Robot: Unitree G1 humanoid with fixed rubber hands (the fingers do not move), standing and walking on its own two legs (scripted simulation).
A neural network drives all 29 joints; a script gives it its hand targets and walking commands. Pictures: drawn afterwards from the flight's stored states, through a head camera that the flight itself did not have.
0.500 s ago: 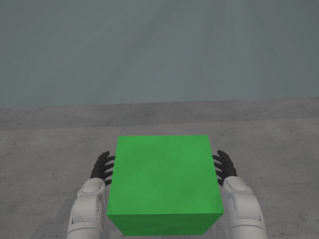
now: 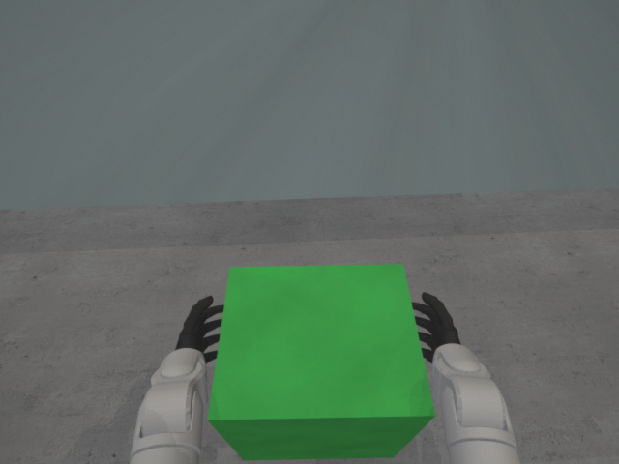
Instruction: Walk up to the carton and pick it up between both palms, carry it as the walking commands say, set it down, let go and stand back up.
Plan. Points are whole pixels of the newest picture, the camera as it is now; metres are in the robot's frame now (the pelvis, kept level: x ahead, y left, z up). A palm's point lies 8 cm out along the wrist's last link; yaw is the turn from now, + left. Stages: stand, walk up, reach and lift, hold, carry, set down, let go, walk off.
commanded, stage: carry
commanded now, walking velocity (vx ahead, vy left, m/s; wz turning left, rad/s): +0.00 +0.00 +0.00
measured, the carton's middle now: (317, 369) +0.28 +0.00 -0.06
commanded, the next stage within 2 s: none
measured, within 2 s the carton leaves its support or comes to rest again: neither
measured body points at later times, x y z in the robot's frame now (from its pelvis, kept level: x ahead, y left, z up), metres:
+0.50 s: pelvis +0.00 +0.00 +0.00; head -0.02 +0.00 +0.45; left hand +0.28 +0.17 +0.02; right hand +0.28 -0.17 +0.02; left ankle +0.04 +0.03 -0.74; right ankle +0.01 -0.12 -0.74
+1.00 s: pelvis +0.01 +0.00 +0.00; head -0.02 +0.00 +0.45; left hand +0.28 +0.17 +0.02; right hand +0.29 -0.17 +0.02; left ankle +0.04 +0.03 -0.74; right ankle +0.01 -0.12 -0.74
